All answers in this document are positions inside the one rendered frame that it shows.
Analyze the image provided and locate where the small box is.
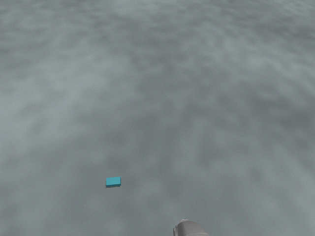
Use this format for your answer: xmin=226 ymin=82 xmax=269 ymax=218
xmin=106 ymin=177 xmax=121 ymax=187

